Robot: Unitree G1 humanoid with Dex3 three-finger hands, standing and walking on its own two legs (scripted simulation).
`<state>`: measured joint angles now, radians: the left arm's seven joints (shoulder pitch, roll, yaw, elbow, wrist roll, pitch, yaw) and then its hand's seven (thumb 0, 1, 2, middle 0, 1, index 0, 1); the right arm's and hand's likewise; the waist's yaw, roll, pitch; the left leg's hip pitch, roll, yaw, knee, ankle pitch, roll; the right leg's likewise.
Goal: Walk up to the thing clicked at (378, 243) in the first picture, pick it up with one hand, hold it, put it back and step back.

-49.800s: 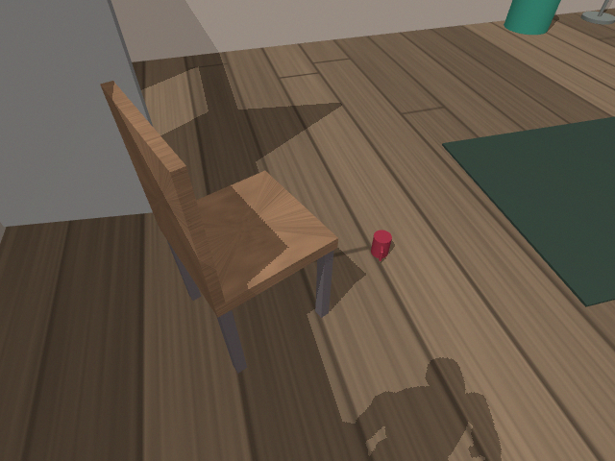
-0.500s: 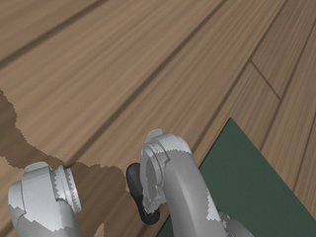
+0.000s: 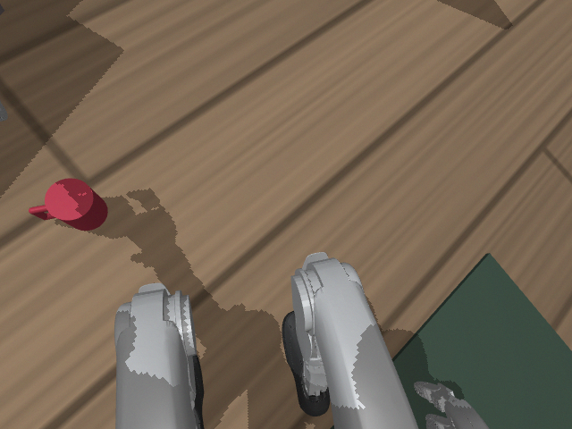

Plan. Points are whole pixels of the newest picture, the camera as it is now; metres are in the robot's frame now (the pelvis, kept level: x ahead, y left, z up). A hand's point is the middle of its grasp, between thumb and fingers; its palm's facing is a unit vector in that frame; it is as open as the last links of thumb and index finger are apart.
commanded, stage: withdraw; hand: left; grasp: from above
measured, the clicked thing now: (68, 208) +0.48 +0.30 -0.34
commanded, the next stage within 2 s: home in 0.38 s
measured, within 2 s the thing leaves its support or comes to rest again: neither
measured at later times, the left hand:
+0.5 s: hand (32, 184) +0.49 +0.31 -0.20, palm faces -0.36 -0.05 -0.93, open 12.3 cm
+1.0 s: hand out of the picture +0.39 +0.32 -0.04, palm faces -0.38 -0.40 -0.83, open 9.6 cm
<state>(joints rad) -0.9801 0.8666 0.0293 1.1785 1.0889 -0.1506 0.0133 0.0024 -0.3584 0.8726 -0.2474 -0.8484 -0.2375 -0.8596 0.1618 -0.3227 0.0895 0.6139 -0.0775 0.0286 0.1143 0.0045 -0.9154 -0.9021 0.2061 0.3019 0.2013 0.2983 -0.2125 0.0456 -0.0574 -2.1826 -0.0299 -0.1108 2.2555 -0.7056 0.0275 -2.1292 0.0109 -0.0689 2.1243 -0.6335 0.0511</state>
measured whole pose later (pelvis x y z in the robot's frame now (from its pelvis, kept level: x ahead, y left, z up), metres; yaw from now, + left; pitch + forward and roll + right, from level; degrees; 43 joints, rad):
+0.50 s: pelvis -0.01 +0.00 -0.06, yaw -1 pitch +33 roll -10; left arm -1.08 0.91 0.13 1.51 1.36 -0.31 0.42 0.00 -0.20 0.80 -0.33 -0.74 -0.32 -0.74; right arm 0.16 -0.28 0.15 0.67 -0.15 0.01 0.11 0.00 -0.90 -0.89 0.21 0.30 0.20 0.30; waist -0.30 -0.03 0.00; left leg -2.34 -0.04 -0.12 2.41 -0.65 0.02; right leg -2.28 0.02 -0.08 2.27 -0.58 0.05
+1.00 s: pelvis +0.01 +0.00 +0.06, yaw +2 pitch +36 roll -8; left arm -0.46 0.65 0.11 0.62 0.74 -0.09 -0.04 0.00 0.49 0.78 -0.21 -0.34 -0.20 -0.35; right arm 0.19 -0.32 -0.01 0.60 -0.02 0.08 0.08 0.01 -0.91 -0.90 0.21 0.30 0.20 0.30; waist -0.10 0.05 -0.17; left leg -1.99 -0.03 -0.09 2.06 -0.70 0.02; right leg -1.94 0.00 -0.05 1.94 -0.64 0.05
